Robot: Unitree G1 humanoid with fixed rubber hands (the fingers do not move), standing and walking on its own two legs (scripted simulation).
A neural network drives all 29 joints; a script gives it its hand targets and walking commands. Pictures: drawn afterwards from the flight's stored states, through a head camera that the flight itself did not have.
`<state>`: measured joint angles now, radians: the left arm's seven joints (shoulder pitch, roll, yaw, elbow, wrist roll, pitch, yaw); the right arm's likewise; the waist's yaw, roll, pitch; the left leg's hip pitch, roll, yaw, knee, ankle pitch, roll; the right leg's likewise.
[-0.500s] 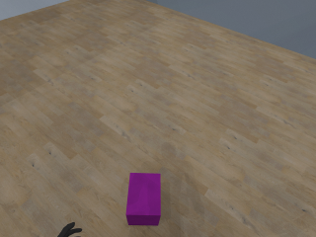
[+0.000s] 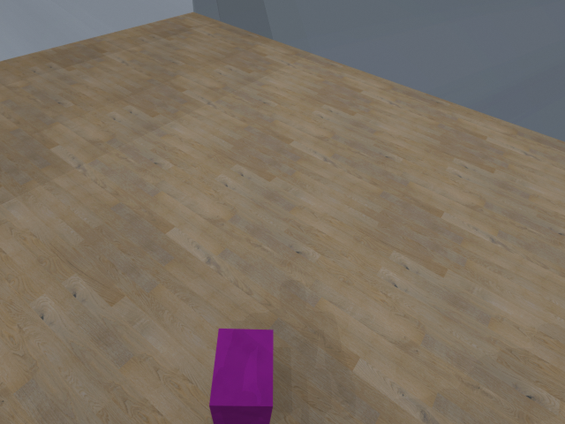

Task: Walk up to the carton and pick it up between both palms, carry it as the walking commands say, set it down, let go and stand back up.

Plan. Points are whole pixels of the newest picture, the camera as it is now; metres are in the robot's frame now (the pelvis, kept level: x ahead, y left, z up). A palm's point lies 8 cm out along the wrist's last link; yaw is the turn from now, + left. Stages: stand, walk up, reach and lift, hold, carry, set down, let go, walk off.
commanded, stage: walk up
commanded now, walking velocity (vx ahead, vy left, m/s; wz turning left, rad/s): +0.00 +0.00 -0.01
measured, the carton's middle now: (243, 378) +0.44 +0.06 -0.67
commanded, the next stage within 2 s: stand in 1.84 s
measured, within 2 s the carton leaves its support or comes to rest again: neither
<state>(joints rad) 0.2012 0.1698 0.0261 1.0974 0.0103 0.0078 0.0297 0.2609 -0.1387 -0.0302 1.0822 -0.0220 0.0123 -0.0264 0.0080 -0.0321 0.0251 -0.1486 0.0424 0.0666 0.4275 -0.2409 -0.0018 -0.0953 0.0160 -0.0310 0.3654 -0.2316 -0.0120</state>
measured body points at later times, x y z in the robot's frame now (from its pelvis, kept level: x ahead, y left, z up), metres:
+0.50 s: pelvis +0.00 +0.02 +0.00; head +0.01 +0.03 +0.45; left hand -0.02 +0.23 -0.17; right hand -0.03 -0.19 -0.16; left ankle +0.00 +0.12 -0.74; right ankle -0.02 -0.11 -0.74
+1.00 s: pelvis -0.01 +0.05 -0.01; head +0.01 +0.05 +0.44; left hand +0.00 +0.28 -0.17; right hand +0.00 -0.19 -0.16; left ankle +0.00 +0.12 -0.74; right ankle -0.02 -0.11 -0.74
